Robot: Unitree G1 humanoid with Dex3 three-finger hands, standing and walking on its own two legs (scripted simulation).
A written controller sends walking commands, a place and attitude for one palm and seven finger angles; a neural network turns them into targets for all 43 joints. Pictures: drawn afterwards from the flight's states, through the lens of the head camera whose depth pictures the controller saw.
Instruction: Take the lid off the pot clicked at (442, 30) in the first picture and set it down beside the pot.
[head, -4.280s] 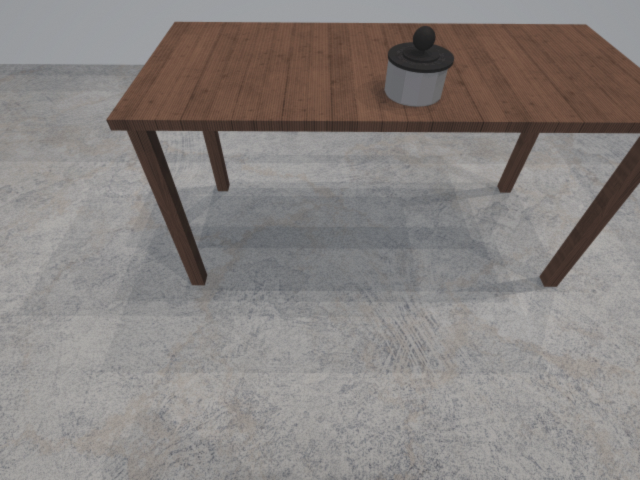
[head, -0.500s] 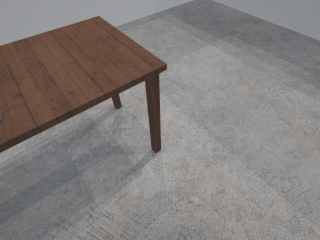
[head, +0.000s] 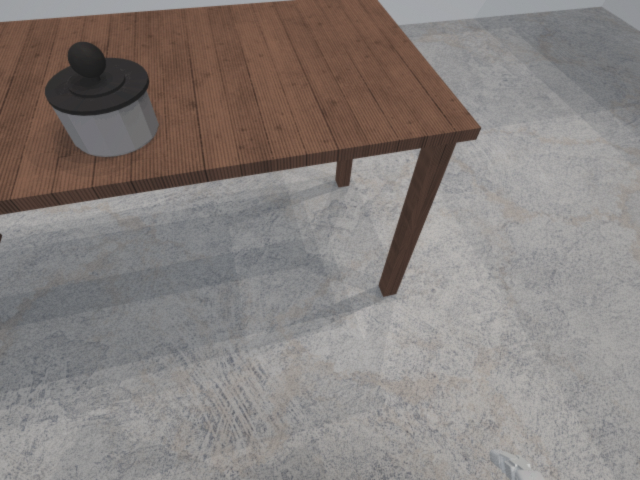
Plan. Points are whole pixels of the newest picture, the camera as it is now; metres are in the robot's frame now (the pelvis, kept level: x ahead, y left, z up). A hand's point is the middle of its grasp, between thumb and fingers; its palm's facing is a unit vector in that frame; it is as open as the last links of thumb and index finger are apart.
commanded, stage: turn to face it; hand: left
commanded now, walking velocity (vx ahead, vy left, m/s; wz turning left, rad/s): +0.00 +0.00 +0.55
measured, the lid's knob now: (87, 60) +0.68 +0.45 +0.12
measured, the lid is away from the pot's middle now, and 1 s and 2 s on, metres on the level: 0.00 0.00 0.00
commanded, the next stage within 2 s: take the last steps up to it in 0.50 s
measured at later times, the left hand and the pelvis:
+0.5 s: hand out of the picture +0.04 +0.18 -0.13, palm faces +0.26 -0.92 -0.30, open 7.4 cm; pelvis +0.01 -0.03 +0.01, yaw +14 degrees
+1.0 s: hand out of the picture -0.04 +0.23 -0.15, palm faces +0.40 -0.89 -0.21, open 7.4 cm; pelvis +0.03 +0.03 +0.02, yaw +21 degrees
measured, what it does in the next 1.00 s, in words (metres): steps on the spot, turning left: right foot, then left foot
